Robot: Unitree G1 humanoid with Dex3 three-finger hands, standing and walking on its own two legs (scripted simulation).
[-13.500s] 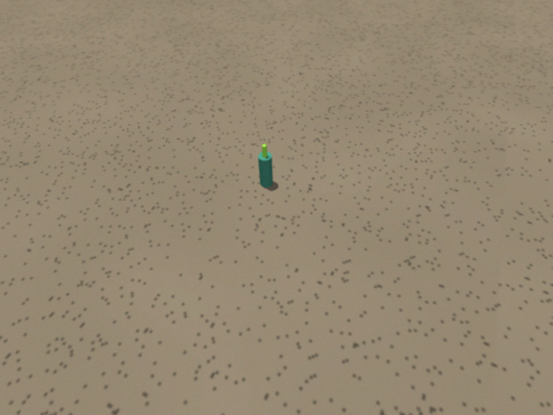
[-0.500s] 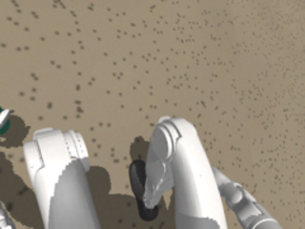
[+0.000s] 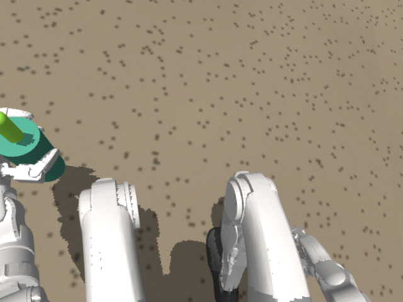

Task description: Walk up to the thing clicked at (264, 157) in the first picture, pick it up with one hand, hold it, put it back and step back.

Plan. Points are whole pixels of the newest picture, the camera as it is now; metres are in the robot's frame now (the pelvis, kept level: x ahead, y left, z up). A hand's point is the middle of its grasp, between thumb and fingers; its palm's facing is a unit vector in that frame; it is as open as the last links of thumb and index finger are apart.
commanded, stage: settle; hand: left
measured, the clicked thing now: (28, 148) +0.37 +0.31 -0.07
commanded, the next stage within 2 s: lift in 1.04 s
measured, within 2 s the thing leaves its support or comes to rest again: neither
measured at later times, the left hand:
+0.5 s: hand (18, 126) +0.39 +0.30 +0.00, palm faces +0.34 -0.94 -0.02, open 9.4 cm
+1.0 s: hand (9, 120) +0.38 +0.30 +0.03, palm faces +0.35 -0.94 -0.02, open 9.4 cm
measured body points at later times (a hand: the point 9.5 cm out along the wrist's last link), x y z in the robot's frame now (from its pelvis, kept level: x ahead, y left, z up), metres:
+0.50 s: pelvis +0.01 -0.01 +0.04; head +0.20 +0.06 +0.44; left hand +0.36 +0.35 +0.01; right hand +0.19 -0.26 -0.08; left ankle +0.09 +0.13 -0.29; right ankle +0.11 -0.12 -0.29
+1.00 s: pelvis +0.01 -0.01 +0.06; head +0.19 +0.06 +0.46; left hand +0.36 +0.35 +0.03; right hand +0.18 -0.26 -0.06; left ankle +0.09 +0.13 -0.29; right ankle +0.11 -0.12 -0.29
